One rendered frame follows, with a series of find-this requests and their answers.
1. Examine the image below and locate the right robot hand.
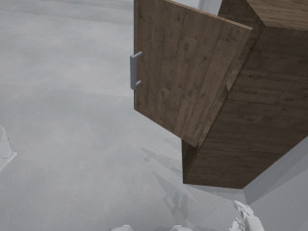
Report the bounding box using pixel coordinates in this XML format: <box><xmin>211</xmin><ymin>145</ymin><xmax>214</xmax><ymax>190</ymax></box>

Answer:
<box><xmin>229</xmin><ymin>200</ymin><xmax>265</xmax><ymax>231</ymax></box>

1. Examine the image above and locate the left robot hand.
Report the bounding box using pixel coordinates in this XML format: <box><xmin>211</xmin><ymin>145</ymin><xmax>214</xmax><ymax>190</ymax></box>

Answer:
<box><xmin>0</xmin><ymin>123</ymin><xmax>17</xmax><ymax>172</ymax></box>

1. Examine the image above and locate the cupboard door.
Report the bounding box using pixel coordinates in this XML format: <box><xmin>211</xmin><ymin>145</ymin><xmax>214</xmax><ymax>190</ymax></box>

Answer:
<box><xmin>134</xmin><ymin>0</ymin><xmax>253</xmax><ymax>147</ymax></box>

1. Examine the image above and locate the handle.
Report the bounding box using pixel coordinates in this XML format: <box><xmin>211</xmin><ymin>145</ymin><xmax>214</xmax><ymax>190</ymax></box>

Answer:
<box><xmin>130</xmin><ymin>52</ymin><xmax>142</xmax><ymax>90</ymax></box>

